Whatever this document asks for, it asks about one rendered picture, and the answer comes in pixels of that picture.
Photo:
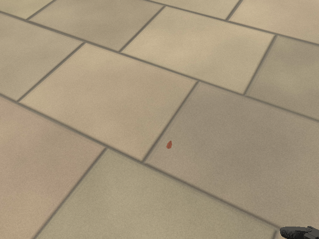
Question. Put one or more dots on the robot right hand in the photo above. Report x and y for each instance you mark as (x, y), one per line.
(293, 232)

